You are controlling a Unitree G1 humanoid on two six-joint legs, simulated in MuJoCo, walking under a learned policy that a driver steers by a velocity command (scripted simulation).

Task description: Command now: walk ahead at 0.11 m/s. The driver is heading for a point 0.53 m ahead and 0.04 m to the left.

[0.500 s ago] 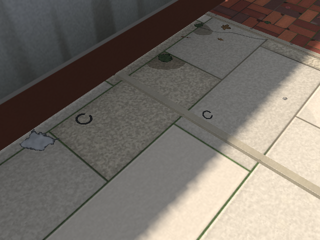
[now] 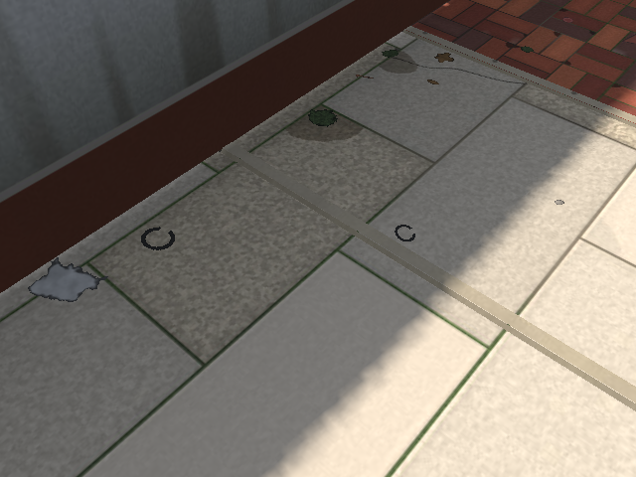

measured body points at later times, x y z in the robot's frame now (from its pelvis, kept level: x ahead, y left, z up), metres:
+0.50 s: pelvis +0.14 +0.04 +0.01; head +0.16 +0.05 +0.46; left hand +0.32 +0.29 -0.12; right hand +0.06 -0.20 -0.13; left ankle +0.03 +0.12 -0.74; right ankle +0.29 -0.13 -0.68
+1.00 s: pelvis +0.40 -0.02 +0.01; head +0.43 -0.02 +0.46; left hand +0.44 +0.24 -0.14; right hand +0.54 -0.28 -0.12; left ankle +0.53 +0.14 -0.69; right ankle +0.41 -0.10 -0.74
